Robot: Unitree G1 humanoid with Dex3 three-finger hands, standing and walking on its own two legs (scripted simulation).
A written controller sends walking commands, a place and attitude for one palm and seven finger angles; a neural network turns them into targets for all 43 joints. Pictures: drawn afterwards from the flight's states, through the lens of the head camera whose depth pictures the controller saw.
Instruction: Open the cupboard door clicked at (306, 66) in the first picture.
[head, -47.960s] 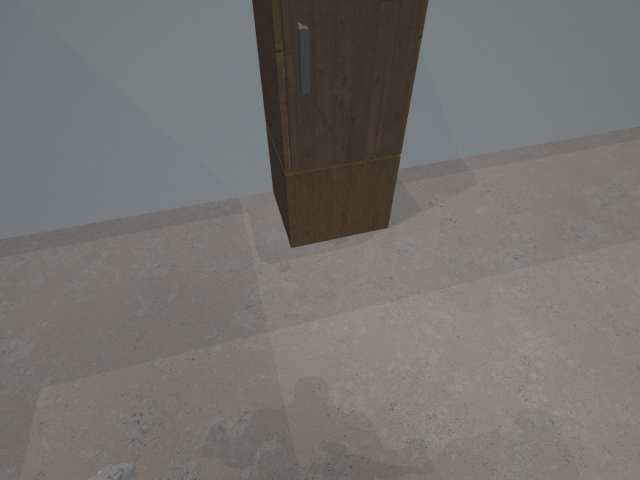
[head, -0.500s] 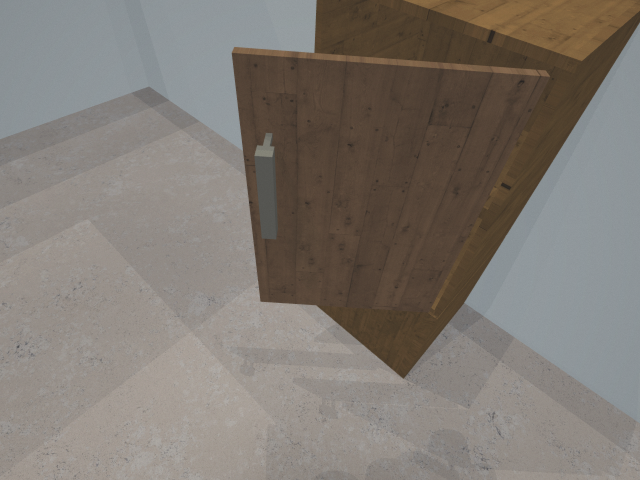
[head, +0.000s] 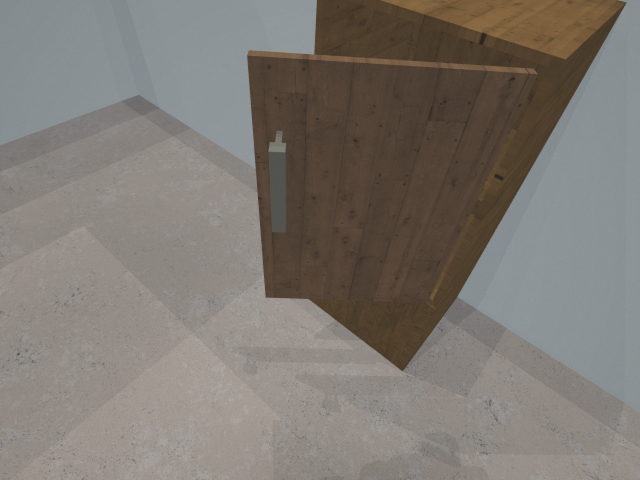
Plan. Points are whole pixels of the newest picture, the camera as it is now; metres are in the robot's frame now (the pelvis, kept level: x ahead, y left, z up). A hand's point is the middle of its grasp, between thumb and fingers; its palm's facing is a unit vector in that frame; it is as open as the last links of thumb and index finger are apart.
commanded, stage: shuffle to correct the standing spot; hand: left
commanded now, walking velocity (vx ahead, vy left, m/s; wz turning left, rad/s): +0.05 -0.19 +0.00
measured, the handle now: (279, 183) +0.56 +0.11 +0.05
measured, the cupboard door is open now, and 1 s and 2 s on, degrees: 41 41 41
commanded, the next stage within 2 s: come to a stop and stand still in 0.44 s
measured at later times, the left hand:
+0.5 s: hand out of the picture -0.01 +0.08 -0.19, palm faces +0.06 -0.99 -0.10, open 7.4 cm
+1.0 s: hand out of the picture +0.04 +0.07 -0.18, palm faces +0.10 -0.98 -0.17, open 7.3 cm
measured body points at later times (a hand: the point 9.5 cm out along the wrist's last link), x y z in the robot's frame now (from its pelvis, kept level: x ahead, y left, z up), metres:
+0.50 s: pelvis +0.02 -0.07 -0.01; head +0.02 -0.05 +0.44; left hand -0.02 +0.13 -0.18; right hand +0.02 -0.29 -0.15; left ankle +0.04 +0.05 -0.74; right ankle +0.00 -0.17 -0.73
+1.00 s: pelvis +0.04 -0.09 +0.00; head +0.06 -0.08 +0.45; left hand +0.03 +0.12 -0.17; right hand +0.13 -0.31 -0.15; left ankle +0.06 -0.01 -0.74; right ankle +0.01 -0.18 -0.74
